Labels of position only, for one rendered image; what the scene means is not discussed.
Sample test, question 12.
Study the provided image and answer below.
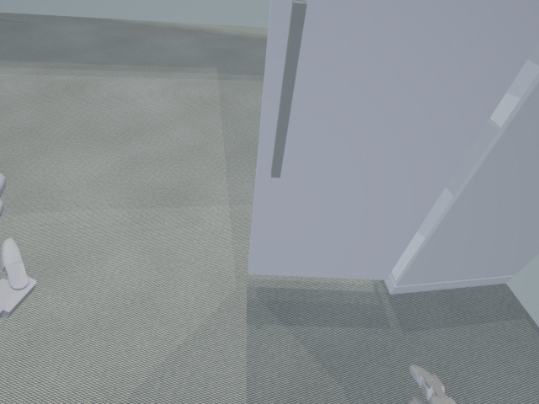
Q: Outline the fridge door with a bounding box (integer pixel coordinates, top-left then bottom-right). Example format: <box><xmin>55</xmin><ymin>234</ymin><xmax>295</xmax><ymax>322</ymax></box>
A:
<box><xmin>248</xmin><ymin>0</ymin><xmax>539</xmax><ymax>280</ymax></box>

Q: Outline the robot left hand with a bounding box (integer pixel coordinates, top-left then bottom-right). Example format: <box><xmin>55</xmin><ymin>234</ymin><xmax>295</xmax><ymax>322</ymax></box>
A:
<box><xmin>0</xmin><ymin>173</ymin><xmax>36</xmax><ymax>318</ymax></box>

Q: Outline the handle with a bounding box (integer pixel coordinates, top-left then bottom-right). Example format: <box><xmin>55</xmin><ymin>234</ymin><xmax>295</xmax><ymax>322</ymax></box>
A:
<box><xmin>271</xmin><ymin>0</ymin><xmax>307</xmax><ymax>178</ymax></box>

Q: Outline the robot right hand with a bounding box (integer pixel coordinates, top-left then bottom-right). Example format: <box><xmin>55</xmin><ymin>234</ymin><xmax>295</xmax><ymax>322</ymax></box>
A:
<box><xmin>408</xmin><ymin>364</ymin><xmax>456</xmax><ymax>404</ymax></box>

